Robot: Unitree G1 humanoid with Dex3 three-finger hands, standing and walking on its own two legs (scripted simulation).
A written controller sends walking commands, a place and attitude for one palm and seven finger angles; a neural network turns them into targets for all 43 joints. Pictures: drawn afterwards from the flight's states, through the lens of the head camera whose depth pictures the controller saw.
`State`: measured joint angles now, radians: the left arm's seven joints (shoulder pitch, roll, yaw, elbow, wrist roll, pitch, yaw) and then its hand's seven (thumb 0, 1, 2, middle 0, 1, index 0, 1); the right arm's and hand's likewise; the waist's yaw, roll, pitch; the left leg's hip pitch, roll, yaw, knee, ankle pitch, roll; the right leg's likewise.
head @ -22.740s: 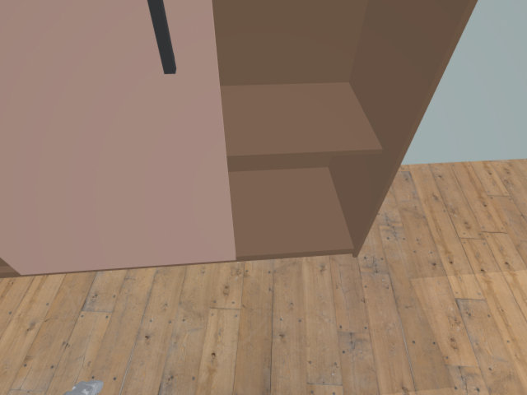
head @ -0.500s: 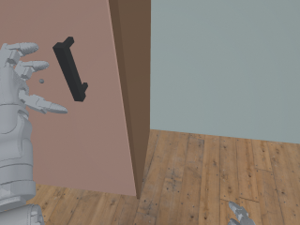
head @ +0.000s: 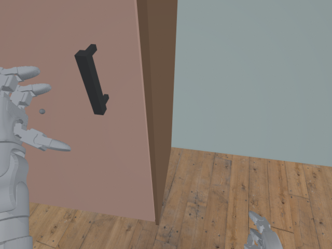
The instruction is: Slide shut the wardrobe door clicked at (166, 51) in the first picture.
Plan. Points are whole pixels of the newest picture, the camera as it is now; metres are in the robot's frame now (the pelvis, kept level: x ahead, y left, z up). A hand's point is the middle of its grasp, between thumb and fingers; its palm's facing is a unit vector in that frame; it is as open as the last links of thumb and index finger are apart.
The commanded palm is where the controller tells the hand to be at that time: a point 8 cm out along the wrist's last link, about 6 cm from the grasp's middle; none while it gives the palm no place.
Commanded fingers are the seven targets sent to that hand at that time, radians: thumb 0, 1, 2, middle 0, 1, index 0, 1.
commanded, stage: slip the hand off the handle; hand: left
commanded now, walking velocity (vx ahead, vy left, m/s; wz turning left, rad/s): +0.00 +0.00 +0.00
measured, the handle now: (96, 80) +0.39 +0.21 +0.23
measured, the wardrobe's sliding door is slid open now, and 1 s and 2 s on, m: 0.00 0.00 0.00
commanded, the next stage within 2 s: draw the hand back to the body in 0.28 s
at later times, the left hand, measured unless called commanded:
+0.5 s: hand (34, 138) +0.24 +0.27 +0.21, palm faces +0.26 -0.95 -0.14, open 14.7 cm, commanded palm +0.19 +0.31 +0.21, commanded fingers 0.00 -0.55 0.20 -0.25 -1.15 -0.25 -1.15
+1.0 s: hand (30, 156) +0.21 +0.26 +0.20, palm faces +0.33 -0.91 -0.25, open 14.2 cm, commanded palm +0.16 +0.30 +0.20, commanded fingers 0.00 -0.15 0.39 -0.24 -0.92 -0.24 -0.92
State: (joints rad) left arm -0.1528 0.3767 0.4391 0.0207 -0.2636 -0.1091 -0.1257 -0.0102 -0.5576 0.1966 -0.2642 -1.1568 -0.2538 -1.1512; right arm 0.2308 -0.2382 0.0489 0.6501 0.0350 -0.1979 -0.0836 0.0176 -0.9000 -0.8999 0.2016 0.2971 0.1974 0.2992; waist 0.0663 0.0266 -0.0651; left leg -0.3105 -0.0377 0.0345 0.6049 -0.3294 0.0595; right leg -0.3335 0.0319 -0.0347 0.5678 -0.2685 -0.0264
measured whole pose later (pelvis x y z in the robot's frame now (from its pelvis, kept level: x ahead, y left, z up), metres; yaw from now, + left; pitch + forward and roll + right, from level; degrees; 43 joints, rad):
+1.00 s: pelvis -0.01 -0.01 +0.00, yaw +2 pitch -3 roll -2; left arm 0.19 0.42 0.41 -0.30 -0.24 0.13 -0.13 -0.01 -0.44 0.25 -0.26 -1.09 -0.25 -1.08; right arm 0.18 -0.25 0.06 0.62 0.04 -0.24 -0.06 0.02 -0.90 -0.90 0.20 0.30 0.20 0.30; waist 0.08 0.06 -0.05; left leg -0.21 -0.02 0.00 0.59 -0.32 0.04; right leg -0.21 0.05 -0.07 0.50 -0.24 -0.05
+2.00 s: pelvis +0.01 +0.00 +0.01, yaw +0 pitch -4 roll -1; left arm 0.43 0.36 0.33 -0.36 -0.07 -0.10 0.11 0.02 0.88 0.89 -0.21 -0.31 -0.21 -0.31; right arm 0.21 -0.22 0.01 0.64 0.00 -0.14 -0.04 0.02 -0.90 -0.90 0.20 0.30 0.20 0.30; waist 0.08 0.06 0.00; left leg -0.10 -0.04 0.03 0.45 -0.28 0.06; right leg -0.12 0.03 -0.03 0.41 -0.22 -0.02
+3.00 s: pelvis -0.07 +0.03 -0.01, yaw -2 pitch +0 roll -1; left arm 0.46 0.38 0.45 -0.51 0.01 -0.29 0.13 0.02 0.89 0.90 -0.22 -0.30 -0.21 -0.30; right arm 0.23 -0.22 0.00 0.56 -0.01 -0.10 -0.05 0.02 -0.90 -0.90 0.20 0.30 0.20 0.30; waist 0.01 -0.02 0.04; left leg -0.41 -0.05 0.09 0.67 -0.26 0.11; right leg -0.44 0.02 0.01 0.61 -0.17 0.01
